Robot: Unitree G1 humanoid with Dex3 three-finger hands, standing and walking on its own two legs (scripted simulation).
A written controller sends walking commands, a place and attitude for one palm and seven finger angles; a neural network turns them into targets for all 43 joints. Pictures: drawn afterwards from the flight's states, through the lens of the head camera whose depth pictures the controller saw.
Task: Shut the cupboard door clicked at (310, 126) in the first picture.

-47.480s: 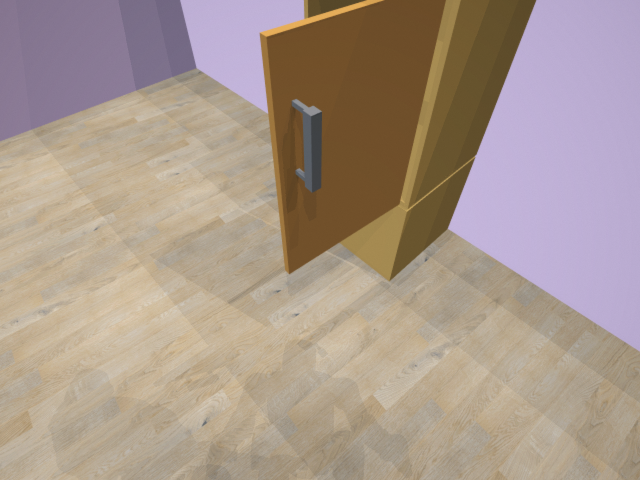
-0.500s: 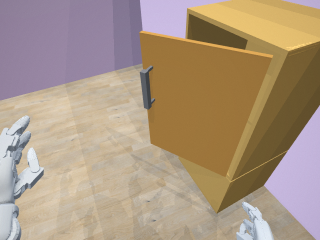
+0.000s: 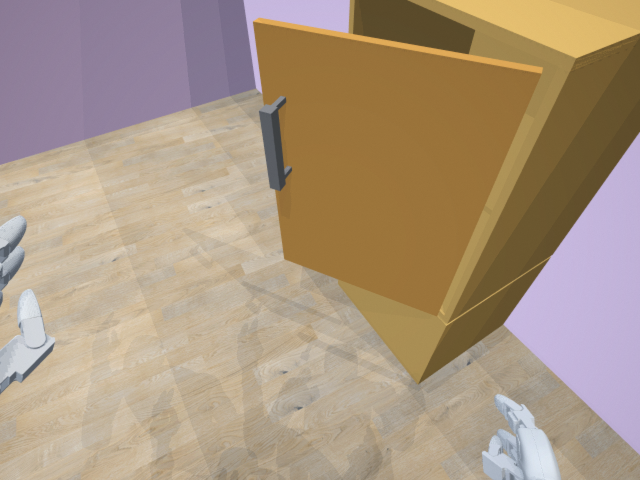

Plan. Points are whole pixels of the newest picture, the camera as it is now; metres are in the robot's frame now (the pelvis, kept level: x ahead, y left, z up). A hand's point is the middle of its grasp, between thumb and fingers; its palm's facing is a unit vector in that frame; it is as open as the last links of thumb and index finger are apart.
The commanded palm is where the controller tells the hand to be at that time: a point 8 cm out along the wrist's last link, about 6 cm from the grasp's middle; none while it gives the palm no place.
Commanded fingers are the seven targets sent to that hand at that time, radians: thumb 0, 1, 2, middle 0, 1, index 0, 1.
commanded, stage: step back with the hand held close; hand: left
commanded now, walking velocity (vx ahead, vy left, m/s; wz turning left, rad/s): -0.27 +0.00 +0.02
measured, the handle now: (279, 144) +0.65 +0.12 +0.05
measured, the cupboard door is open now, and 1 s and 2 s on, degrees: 33 33 33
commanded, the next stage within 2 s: stop stepping back and stand still in 1.02 s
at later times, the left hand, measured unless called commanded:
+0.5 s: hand out of the picture +0.11 +0.25 +0.17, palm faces +0.51 -0.74 -0.43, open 7.4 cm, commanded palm +0.05 +0.29 +0.18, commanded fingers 0.00 0.90 0.90 -0.20 -0.30 -0.20 -0.30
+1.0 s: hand out of the picture -0.08 +0.28 +0.17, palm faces +0.68 -0.62 -0.39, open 7.4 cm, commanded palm -0.12 +0.30 +0.18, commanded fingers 0.00 0.90 0.90 -0.20 -0.30 -0.20 -0.30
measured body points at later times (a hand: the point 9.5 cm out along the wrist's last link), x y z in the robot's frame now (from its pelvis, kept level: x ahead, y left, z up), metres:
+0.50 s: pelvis -0.08 -0.02 -0.02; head -0.09 -0.01 +0.43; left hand +0.08 +0.29 +0.19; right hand +0.08 -0.26 -0.10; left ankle -0.01 +0.11 -0.73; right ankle +0.05 -0.15 -0.74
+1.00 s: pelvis -0.21 -0.02 -0.03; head -0.23 -0.01 +0.42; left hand -0.12 +0.31 +0.19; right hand +0.01 -0.23 -0.10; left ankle -0.17 +0.10 -0.72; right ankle -0.02 -0.15 -0.73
